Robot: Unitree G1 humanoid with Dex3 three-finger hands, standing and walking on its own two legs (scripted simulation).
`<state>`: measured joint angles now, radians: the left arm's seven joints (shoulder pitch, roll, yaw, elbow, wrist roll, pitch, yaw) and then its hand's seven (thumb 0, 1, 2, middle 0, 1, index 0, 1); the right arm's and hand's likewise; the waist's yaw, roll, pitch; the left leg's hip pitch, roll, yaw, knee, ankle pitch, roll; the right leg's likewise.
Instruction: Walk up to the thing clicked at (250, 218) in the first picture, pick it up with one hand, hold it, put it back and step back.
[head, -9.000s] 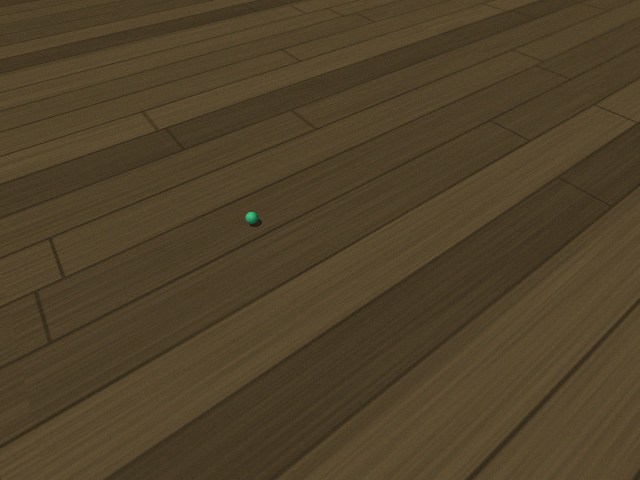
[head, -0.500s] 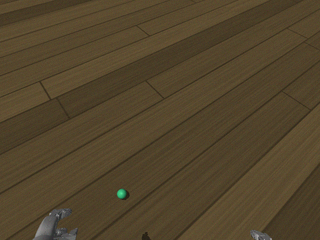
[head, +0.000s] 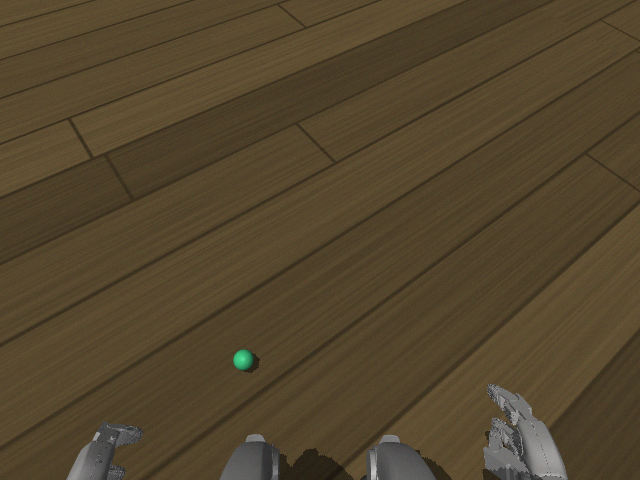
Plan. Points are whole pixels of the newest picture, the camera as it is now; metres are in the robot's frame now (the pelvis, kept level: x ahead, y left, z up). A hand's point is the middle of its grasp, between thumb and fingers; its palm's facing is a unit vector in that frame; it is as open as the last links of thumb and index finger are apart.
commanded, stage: rise first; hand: left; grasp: from above
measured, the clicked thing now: (243, 359) +0.43 +0.20 -0.66
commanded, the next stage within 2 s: none
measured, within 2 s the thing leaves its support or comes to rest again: neither
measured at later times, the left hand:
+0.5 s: hand (178, 412) +0.26 +0.27 -0.35, palm faces -0.45 -0.42 -0.79, open 13.6 cm
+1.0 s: hand (200, 377) +0.34 +0.26 -0.46, palm faces -0.47 -0.09 -0.88, open 12.9 cm
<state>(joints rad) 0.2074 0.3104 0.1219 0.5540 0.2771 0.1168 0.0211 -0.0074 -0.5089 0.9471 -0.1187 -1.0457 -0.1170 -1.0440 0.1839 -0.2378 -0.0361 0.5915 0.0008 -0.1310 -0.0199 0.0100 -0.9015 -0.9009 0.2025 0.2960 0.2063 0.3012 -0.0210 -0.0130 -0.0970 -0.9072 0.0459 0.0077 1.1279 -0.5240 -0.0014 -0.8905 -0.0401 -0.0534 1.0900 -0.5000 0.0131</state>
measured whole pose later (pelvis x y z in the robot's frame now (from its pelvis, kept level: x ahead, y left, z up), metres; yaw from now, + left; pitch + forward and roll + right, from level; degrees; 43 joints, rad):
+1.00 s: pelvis -0.09 +0.00 -0.30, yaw -4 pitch +34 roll -6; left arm -0.77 0.64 0.07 1.27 1.16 -0.23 0.32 -0.01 -0.32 0.85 -0.27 -0.83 -0.27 -0.83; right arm 0.16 -0.27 -0.02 0.77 -0.08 -0.08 0.09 0.01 -0.90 -0.90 0.20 0.30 0.21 0.30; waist -0.17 -0.01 -0.12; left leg -2.16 0.04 -0.07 2.22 -0.66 0.02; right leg -2.11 -0.06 -0.06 2.15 -0.63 0.01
